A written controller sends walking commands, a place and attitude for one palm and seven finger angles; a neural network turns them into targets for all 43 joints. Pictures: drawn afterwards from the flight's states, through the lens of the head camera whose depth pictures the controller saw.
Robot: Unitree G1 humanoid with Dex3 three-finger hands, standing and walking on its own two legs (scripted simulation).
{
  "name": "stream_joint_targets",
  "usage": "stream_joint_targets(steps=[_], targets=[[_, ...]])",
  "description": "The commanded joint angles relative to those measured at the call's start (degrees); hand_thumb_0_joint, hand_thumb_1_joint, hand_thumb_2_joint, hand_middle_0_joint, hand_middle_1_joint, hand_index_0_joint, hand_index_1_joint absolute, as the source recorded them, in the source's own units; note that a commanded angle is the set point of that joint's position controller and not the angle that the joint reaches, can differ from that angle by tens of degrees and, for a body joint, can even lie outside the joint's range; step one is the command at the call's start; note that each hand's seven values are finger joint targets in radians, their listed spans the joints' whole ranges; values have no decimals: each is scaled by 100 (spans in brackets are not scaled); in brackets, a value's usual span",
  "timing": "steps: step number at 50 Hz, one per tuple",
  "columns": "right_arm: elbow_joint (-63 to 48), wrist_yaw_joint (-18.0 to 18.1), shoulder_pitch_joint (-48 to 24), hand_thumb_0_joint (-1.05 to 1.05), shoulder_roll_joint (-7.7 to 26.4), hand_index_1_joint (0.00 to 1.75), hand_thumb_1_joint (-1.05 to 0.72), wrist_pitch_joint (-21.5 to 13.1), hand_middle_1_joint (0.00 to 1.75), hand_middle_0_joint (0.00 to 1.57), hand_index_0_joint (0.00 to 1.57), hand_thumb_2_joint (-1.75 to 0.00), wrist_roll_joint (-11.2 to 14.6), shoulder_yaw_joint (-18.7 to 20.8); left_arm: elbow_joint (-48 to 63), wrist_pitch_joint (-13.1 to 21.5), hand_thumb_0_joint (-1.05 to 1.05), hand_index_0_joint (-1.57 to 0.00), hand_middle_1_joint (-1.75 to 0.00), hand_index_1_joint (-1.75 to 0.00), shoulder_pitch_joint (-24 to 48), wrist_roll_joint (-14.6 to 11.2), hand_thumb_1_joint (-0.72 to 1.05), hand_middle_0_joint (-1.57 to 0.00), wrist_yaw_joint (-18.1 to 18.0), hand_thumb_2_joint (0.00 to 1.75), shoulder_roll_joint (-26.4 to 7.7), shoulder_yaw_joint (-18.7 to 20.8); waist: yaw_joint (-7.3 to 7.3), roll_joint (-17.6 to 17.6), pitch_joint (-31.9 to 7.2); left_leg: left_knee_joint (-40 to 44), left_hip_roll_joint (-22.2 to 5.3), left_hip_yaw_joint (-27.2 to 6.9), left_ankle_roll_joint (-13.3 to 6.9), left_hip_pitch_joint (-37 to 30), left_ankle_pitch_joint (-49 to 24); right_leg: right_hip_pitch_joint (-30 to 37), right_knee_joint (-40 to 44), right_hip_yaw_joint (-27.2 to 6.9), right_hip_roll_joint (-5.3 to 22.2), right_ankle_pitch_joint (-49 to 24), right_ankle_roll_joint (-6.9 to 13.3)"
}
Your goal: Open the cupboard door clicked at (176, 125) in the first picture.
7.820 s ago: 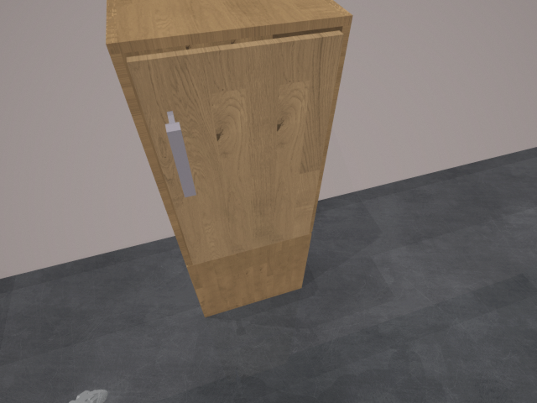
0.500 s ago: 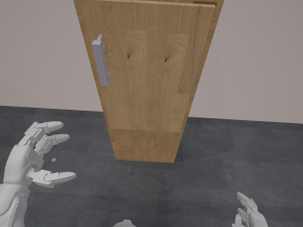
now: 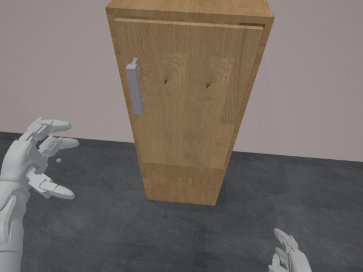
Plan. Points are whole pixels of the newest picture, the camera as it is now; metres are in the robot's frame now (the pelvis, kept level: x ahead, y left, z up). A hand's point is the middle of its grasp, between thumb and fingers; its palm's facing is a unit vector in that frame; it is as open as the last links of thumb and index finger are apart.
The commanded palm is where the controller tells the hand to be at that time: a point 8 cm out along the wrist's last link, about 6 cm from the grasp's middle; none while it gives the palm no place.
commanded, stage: raise the hand with hooked fingers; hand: left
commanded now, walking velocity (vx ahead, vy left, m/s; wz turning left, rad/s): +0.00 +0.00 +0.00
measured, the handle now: (137, 86) +0.57 +0.18 +0.09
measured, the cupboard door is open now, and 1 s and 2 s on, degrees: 0 0 0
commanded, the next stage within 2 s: move the hooked fingers beside the handle in 0.52 s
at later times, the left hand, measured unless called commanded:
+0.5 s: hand (73, 159) +0.29 +0.24 +0.12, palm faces +0.03 -1.00 -0.03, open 13.9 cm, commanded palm +0.26 +0.29 +0.12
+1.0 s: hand (83, 138) +0.35 +0.25 +0.12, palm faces +0.01 -1.00 +0.00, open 14.0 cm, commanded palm +0.32 +0.29 +0.11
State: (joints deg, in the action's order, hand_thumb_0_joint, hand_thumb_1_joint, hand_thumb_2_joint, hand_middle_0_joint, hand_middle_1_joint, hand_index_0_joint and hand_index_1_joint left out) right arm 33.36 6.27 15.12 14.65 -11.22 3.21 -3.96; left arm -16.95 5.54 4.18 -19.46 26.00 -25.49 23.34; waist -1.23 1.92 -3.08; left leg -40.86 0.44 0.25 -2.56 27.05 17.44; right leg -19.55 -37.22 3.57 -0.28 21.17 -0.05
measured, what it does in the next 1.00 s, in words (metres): stands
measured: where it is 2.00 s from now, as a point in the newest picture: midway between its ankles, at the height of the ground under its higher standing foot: outside the picture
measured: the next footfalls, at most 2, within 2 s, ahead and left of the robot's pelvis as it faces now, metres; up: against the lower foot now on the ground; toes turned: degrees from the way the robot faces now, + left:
none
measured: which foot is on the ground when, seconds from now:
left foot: down 0.00-1.00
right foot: down 0.00-1.00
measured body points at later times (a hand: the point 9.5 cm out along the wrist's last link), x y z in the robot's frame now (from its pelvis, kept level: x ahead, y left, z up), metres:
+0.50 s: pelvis +0.00 -0.03 +0.00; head +0.00 -0.03 +0.45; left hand +0.28 +0.30 +0.12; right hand +0.15 -0.28 -0.08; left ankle +0.04 +0.09 -0.72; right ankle -0.02 -0.12 -0.72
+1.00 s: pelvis +0.00 -0.02 +0.00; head +0.02 -0.02 +0.45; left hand +0.34 +0.30 +0.12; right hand +0.13 -0.28 -0.09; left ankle +0.04 +0.09 -0.72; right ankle -0.02 -0.12 -0.72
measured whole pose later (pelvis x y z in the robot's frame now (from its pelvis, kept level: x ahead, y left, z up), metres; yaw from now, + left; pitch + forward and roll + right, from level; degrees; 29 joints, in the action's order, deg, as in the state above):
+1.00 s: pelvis +0.00 -0.02 +0.00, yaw -1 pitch +5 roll -1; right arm 35.2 6.4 16.2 16.1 -9.4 3.7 -2.8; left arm -36.8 8.4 20.0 -17.7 28.0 -28.2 24.2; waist 0.7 1.4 -3.0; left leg -40.8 -1.2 0.2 -0.8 29.1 16.9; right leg -22.6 -38.6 3.4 -1.9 21.2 1.7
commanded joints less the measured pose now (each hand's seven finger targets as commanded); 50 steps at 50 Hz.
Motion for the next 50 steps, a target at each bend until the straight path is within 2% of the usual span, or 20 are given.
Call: stream_joint_targets(steps=[1, 3, 9, 13, 14, 18, 21, 24, 26, 31, 33, 35, 37, 39, 40, 42, 45, 47, 49, 50], targets=[[-799, 83, -404, 0, 895, 30, -90, -319, 30, 20, 20, -90, 59, 385, 1018, 300, 0, -30, -120, -120, 1710, -161, -50, -30, 99, 30, -1601, 607, 72, 447, -1120, 862, -115, -474, 123, -1496, -814, -360, 602, 28, -196, -910, 196], [-806, 71, -360, 0, 890, 30, -90, -318, 30, 20, 20, -90, 65, 404, 759, 230, 0, -30, -120, -120, 1441, -173, -50, -30, 153, 30, -1425, 512, 66, 337, -1042, 872, -109, -456, 119, -1452, -852, -368, 621, 49, -190, -962, 184], [-847, -3, -327, 0, 909, 30, -90, -306, 30, 20, 20, -90, 52, 451, 825, 277, 0, -30, -120, -120, 1400, -237, -50, -30, 172, 30, -1552, 646, 19, 137, -1041, 742, -55, -283, 64, -1342, -1046, -241, 645, -60, -190, -1267, 167], [-826, -1, -345, 0, 874, 30, -90, -309, 30, 20, 20, -90, 53, 452, 960, 434, 0, -30, -120, -120, 1492, -189, -50, -30, 51, 30, -1584, 704, 29, 435, -1073, 743, -36, -237, 63, -1359, -954, -262, 649, -105, -162, -1170, 149], [-829, 2, -323, 0, 884, 30, -90, -304, 30, 20, 20, -90, 37, 454, 1041, 472, 0, -30, -120, -120, 1552, -200, -50, -30, 37, 30, -1685, 771, 20, 261, -1103, 715, -27, -223, 47, -1326, -976, -167, 654, -136, -167, -1222, 149], [-789, 36, -359, 0, 853, 30, -90, -320, 30, 20, 20, -90, 58, 456, 1022, 541, 0, -30, -120, -120, 1541, -160, -50, -30, 36, 30, -1564, 674, 62, 482, -1133, 690, -22, -163, 36, -1390, -984, -202, 673, -186, -131, -1291, 114], [-772, 59, -354, 0, 863, 30, -90, -310, 30, 20, 20, -90, 63, 450, 748, 468, 0, -30, -120, -120, 1492, -217, -50, -30, 96, 30, -1527, 668, 77, 144, -990, 659, -13, -139, 17, -1208, -880, -189, 723, -263, -113, -1295, 68], [-773, 68, -384, 0, 871, 30, -90, -309, 30, 20, 20, -90, 78, 439, 668, 430, 0, -30, -120, -120, 1539, -247, -50, -30, 149, 30, -1533, 621, 74, 62, -919, 600, -9, -113, 13, -1115, -816, -166, 766, -377, -78, -1236, 37], [-775, 66, -395, 0, 844, 30, -90, -312, 30, 20, 20, -90, 85, 432, 710, 437, 0, -30, -120, -120, 1605, -226, -50, -30, 152, 30, -1476, 564, 78, 264, -1004, 613, -3, -118, 20, -1180, -834, -201, 743, -339, -77, -1250, 47], [-780, 55, -396, 0, 846, 30, -90, -324, 30, 20, 20, -90, 76, 435, 686, 502, 0, -30, -120, -120, 1546, -239, -50, -30, 121, 30, -1480, 619, 61, 21, -1049, 569, -3, -112, 11, -1139, -973, -123, 684, -358, -76, -1483, 19], [-716, 72, -366, 0, 853, 30, -90, -314, 30, 20, 20, -90, 82, 444, 587, 505, 0, -30, -120, -120, 1828, -213, -50, -30, 110, 30, -1595, 669, 114, 182, -1055, 538, -2, -89, 15, -1154, -900, -212, 711, -398, -61, -1415, 2], [-685, 81, -360, 0, 879, 30, -90, -286, 30, 20, 20, -90, 82, 428, 365, 499, 0, -30, -120, -120, 2143, -189, -50, -30, 119, 30, -1682, 672, 156, -13, -910, 522, -1, -107, 14, -1006, -815, -251, 722, -452, -61, -1319, -4], [-645, 101, -344, 0, 870, 30, -90, -271, 30, 20, 20, -90, 91, 422, 278, 550, 0, -30, -120, -120, 2566, -116, -50, -30, 131, 30, -1606, 488, 223, 268, -980, 524, 5, -99, 14, -1095, -733, -363, 714, -430, -56, -1173, 18], [-606, 115, -285, 0, 899, 30, -90, -233, 30, 20, 20, -90, 86, 418, -6, 567, 0, -30, -120, -120, 2695, -119, -50, -30, 135, 30, -1775, 584, 202, 39, -1009, 483, -7, -118, 18, -979, -695, -268, 720, -491, -54, -1098, 17], [-605, 114, -306, 0, 891, 30, -90, -232, 30, 20, 20, -90, 94, 410, -74, 584, 0, -30, -120, -120, 2925, -75, -50, -30, 166, 30, -1671, 427, 248, 236, -1059, 479, 0, -117, 15, -1018, -699, -346, 692, -488, -43, -1121, 27], [-523, 133, -222, 0, 919, 30, -90, -187, 30, 20, 20, -90, 99, 416, -458, 589, 0, -30, -120, -120, 3246, -30, -50, -30, 180, 30, -1768, 418, 313, 147, -1024, 446, -9, -128, 13, -959, -597, -464, 700, -489, -52, -1004, 22], [-522, 104, -143, 0, 954, 30, -90, -135, 30, 20, 20, -90, 81, 434, -735, 662, 0, -30, -120, -120, 3402, 11, -50, -30, 211, 30, -2000, 568, 222, 142, -1342, 399, -9, -145, 11, -943, -802, -295, 573, -473, -54, -1230, 54], [-559, 64, -98, 0, 955, 30, -90, -93, 30, 20, 20, -90, 78, 448, -793, 706, 0, -30, -120, -120, 3377, 56, -50, -30, 225, 30, -1962, 529, 181, 355, -1494, 407, -9, -149, 25, -1049, -957, -313, 475, -364, -86, -1399, 92], [-587, 30, -25, 0, 964, 30, -90, -43, 30, 20, 20, -90, 68, 459, -893, 728, 0, -30, -120, -120, 3406, 12, -50, -30, 211, 30, -1975, 568, 150, 136, -1514, 396, -15, -182, 22, -1023, -1095, -245, 417, -313, -133, -1533, 120], [-622, 13, -40, 0, 970, 30, -90, -25, 30, 20, 20, -90, 79, 465, -918, 727, 0, -30, -120, -120, 3399, 46, -50, -30, 214, 30, -1927, 514, 152, 246, -1512, 404, -20, -159, 23, -1030, -1079, -338, 406, -315, -136, -1544, 111]])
